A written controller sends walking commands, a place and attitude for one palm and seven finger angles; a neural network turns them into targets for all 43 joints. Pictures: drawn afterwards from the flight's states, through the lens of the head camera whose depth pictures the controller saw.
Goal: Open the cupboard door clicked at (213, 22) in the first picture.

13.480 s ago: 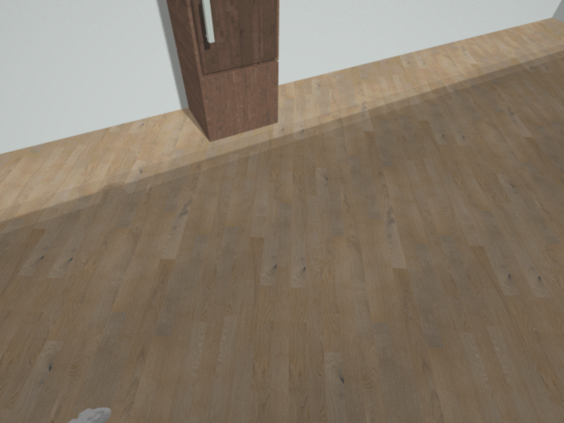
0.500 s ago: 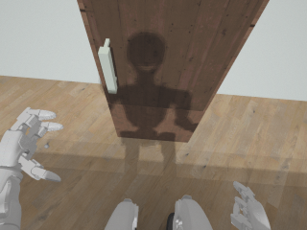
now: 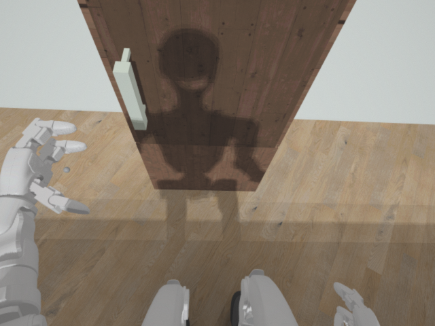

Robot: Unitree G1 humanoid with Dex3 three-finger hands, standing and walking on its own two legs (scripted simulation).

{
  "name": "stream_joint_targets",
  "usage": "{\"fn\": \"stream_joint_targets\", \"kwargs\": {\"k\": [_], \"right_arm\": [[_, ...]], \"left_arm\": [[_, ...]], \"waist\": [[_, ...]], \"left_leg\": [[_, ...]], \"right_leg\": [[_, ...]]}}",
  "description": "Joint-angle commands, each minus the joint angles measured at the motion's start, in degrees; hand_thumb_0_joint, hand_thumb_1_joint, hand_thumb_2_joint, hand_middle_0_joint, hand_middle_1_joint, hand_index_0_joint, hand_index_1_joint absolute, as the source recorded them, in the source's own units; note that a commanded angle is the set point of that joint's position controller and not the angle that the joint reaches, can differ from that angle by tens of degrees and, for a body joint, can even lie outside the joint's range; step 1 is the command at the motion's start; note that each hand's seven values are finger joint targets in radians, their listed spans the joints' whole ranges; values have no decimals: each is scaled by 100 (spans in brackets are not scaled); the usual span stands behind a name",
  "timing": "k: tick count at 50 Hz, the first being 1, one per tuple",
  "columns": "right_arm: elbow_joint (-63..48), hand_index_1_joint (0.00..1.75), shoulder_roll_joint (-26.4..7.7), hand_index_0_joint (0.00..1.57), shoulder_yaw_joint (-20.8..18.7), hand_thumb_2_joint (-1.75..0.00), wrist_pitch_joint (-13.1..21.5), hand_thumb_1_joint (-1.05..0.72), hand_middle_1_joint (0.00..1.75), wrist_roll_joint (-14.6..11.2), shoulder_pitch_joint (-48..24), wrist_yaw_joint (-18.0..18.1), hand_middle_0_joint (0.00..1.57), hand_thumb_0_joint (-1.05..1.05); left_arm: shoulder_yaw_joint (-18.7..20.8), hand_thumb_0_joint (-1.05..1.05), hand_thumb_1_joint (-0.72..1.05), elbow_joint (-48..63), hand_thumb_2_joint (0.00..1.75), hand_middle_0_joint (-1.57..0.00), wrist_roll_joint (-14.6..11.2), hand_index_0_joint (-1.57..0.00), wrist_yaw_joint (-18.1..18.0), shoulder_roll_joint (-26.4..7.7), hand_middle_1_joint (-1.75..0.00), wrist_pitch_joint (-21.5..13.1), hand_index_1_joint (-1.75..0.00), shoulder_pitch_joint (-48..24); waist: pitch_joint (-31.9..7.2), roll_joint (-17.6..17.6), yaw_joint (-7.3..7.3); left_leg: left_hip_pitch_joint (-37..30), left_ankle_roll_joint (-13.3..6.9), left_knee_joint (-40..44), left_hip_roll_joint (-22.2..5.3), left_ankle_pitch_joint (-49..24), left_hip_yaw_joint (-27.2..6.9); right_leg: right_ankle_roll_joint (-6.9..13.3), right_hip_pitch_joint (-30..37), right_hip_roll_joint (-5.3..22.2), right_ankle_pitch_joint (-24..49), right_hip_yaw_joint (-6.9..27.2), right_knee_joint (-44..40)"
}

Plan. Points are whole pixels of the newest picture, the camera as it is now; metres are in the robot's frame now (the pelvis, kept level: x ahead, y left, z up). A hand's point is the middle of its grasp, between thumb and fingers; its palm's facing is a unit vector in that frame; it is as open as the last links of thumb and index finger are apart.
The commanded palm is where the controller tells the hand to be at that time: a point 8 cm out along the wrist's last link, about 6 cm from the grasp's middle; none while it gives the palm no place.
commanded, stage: move the hooked fingers beside the handle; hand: left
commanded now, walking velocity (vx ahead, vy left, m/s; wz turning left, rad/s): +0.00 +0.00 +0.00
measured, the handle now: (134, 92) +0.56 +0.18 +0.02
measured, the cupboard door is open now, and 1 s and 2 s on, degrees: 0 0 0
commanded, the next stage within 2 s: slide the fingers in behind the handle in 1.76 s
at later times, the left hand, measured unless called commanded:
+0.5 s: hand (81, 139) +0.43 +0.26 +0.03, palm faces +0.00 -1.00 -0.03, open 13.9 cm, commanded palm +0.42 +0.30 +0.03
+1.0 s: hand (96, 107) +0.51 +0.25 +0.02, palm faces +0.00 -1.00 -0.03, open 13.9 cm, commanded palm +0.49 +0.28 +0.02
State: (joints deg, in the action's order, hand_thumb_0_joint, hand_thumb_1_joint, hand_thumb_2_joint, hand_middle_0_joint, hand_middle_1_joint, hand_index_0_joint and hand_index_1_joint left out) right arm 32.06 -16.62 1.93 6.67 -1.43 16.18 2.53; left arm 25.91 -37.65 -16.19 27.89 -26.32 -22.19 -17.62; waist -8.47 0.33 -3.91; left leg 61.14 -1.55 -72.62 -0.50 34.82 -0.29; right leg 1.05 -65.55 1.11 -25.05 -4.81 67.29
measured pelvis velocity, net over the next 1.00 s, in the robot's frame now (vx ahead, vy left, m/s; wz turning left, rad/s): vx -0.01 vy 0.01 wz -0.03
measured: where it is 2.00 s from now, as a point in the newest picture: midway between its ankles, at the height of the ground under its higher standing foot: outside the picture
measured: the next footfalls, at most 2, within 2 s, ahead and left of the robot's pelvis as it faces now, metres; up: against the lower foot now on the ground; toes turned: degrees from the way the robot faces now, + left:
none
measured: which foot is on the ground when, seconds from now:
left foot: down 0.00-1.00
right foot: down 0.00-1.00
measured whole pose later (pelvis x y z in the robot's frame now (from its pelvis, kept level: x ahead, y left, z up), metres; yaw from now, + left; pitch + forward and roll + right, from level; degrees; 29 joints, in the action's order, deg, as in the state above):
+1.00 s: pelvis -0.01 +0.01 -0.02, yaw -1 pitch +30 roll -4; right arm 33.6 -16.9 4.0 -2.8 1.1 18.9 0.8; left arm 29.7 -65.8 -5.8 23.7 -38.2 -24.3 -50.5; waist -7.2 1.2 -11.5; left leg 71.8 -2.2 -77.6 -1.2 35.3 -1.0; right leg 0.5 -75.1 0.5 -24.1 -5.5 69.7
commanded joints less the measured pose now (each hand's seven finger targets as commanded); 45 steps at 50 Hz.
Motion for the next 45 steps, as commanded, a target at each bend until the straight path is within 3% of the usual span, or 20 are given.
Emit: {"fn": "stream_joint_targets", "kwargs": {"k": [1, 2, 8, 9, 11, 12, 15, 17, 20, 21, 25, 27, 28, 31, 32, 35, 37, 39, 43, 45], "right_arm": [[-532, 30, -942, 20, -423, -90, 170, -90, 30, 8, 385, 57, 20, 0], [-473, 30, -931, 20, -439, -90, 136, -90, 30, 14, 428, 42, 20, 0], [-427, 30, -942, 20, -421, -90, -41, -90, 30, 32, 488, 19, 20, 0], [-435, 30, -918, 20, -411, -90, -59, -90, 30, 29, 484, 6, 20, 0], [-436, 30, -929, 20, -405, -90, -81, -90, 30, 40, 504, 7, 20, 0], [-366, 30, -970, 20, -424, -90, -119, -90, 30, 55, 580, 5, 20, 0], [-333, 30, -958, 20, -419, -90, -168, -90, 30, 67, 594, -16, 20, 0], [-311, 30, -988, 20, -434, -90, -214, -90, 30, 78, 673, -18, 20, 0], [-286, 30, -980, 20, -400, -90, -298, -90, 30, 79, 669, -34, 20, 0], [-302, 30, -990, 20, -393, -90, -312, -90, 30, 85, 680, -22, 20, 0], [-211, 30, -1001, 20, -376, -90, -378, -90, 30, 123, 763, -38, 20, 0], [-197, 30, -1029, 20, -394, -90, -419, -90, 30, 148, 842, -50, 20, 0], [-194, 30, -1014, 20, -392, -90, -449, -90, 30, 150, 854, -65, 20, 0], [-161, 30, -1021, 20, -353, -90, -528, -90, 30, 149, 890, -74, 20, 0], [-156, 30, -1054, 20, -341, -90, -571, -90, 30, 151, 906, -65, 20, 0], [-160, 30, -1063, 20, -306, -90, -625, -90, 30, 173, 949, -64, 20, 0], [-158, 30, -1073, 20, -292, -90, -648, -90, 30, 205, 998, -72, 20, 0], [-117, 30, -1072, 20, -287, -90, -689, -90, 30, 215, 1019, -92, 20, 0], [-76, 30, -1140, 20, -240, -90, -780, -90, 30, 228, 1112, -83, 20, 0], [-78, 30, -1158, 20, -235, -90, -813, -90, 30, 246, 1171, -83, 20, 0]], "left_arm": [[319, 0, -50, 1050, 30, -30, -94, -30, -34, -1494, -120, -475, -120, -1720], [254, 0, -50, 995, 30, -30, -66, -30, -32, -1421, -120, -484, -120, -1818], [582, 0, -50, 484, 30, -30, 40, -30, -99, -1786, -120, -489, -120, -1977], [415, 0, -50, 407, 30, -30, 68, -30, -95, -1615, -120, -479, -120, -2097], [324, 0, -50, 400, 30, -30, 67, -30, -104, -1579, -120, -530, -120, -2430], [433, 0, -50, 322, 30, -30, 136, -30, -118, -1743, -120, -541, -120, -2506], [303, 0, -50, 188, 30, -30, 181, -30, -141, -1626, -120, -575, -120, -2746], [392, 0, -50, 80, 30, -30, 190, -30, -139, -1739, -120, -592, -120, -2789], [341, 0, -50, -220, 30, -30, 283, -30, -190, -1755, -120, -536, -120, -3112], [417, 0, -50, -270, 30, -30, 307, -30, -202, -1892, -120, -562, -120, -3239], [276, 0, -50, -469, 30, -30, 442, -30, -283, -1869, -120, -637, -120, -3821], [366, 0, -50, -327, 30, -30, 466, -30, -299, -2034, -120, -718, -120, -3932], [328, 0, -50, -480, 30, -30, 480, -30, -310, -1951, -120, -694, -120, -3839], [320, 0, -50, -925, 30, -30, 479, -30, -331, -1954, -120, -616, -120, -4040], [504, 0, -50, -1093, 30, -30, 554, -30, -350, -2221, -120, -596, -120, -4044], [473, 0, -50, -1199, 30, -30, 652, -30, -388, -2345, -120, -605, -120, -4515], [547, 0, -50, -1022, 30, -30, 703, -30, -400, -2562, -120, -722, -120, -4840], [423, 0, -50, -1254, 30, -30, 718, -30, -398, -2403, -120, -722, -120, -4852], [464, 0, -50, -1679, 30, -30, 816, -30, -390, -2641, -120, -607, -120, -5205], [474, 0, -50, -1633, 30, -30, 860, -30, -416, -2736, -120, -570, -120, -5412]], "waist": [[-2423, 712, 31], [-2513, 664, 14], [-2508, 529, 56], [-2423, 649, 14], [-2406, 699, -60], [-2548, 636, -48], [-2587, 753, -95], [-2737, 618, -91], [-2512, 551, -183], [-2502, 683, -160], [-2620, 826, -287], [-2999, 1049, -241], [-2982, 999, -253], [-2627, 639, -406], [-2577, 614, -341], [-2638, 685, -453], [-2993, 1048, -435], [-2862, 1058, -537], [-2677, 992, -667], [-2862, 1023, -725]], "left_leg": [[-1010, 110, 1085, 35, -2536, -240], [-1136, 123, 1090, 18, -2565, -243], [-840, 81, 1045, 28, -2551, -195], [-871, 78, 1061, 31, -2464, -188], [-936, 82, 1022, 27, -2550, -216], [-1041, 95, 1026, -9, -2569, -244], [-1106, 105, 996, 1, -2604, -264], [-1182, 118, 968, -15, -2797, -291], [-887, 72, 956, 5, -2485, -273], [-892, 90, 936, 8, -2527, -299], [-1067, 100, 902, -3, -2483, -349], [-1451, 188, 875, -31, -2999, -425], [-1424, 185, 844, -30, -3077, -420], [-986, 91, 827, -19, -2665, -403], [-803, 79, 850, -18, -2440, -376], [-638, 24, 802, 3, -2187, -362], [-922, 77, 770, -3, -2452, -416], [-968, 85, 728, -19, -2528, -431], [-676, 41, 674, -36, -2291, -463], [-680, 22, 606, -40, -2393, -470]], "right_leg": [[75, 1946, -151, 1209, 280, -532], [50, 1926, -158, 1209, 284, -563], [45, 2172, -150, 1413, 333, -535], [40, 2037, -151, 1312, 326, -558], [67, 1920, -173, 1309, 304, -537], [53, 1879, -181, 1284, 289, -524], [43, 1780, -165, 1272, 286, -526], [44, 1822, -181, 1385, 270, -507], [29, 1761, -176, 1265, 277, -515], [67, 1701, -185, 1241, 269, -471], [43, 1463, -176, 1116, 250, -470], [62, 1418, -188, 1277, 214, -401], [50, 1404, -190, 1327, 214, -400], [41, 1432, -209, 1257, 215, -446], [31, 1504, -200, 1149, 243, -447], [17, 1483, -198, 1046, 290, -444], [43, 1428, -211, 1135, 273, -360], [30, 1247, -219, 1119, 254, -386], [27, 1100, -225, 980, 238, -356], [18, 1121, -223, 1092, 260, -337]]}}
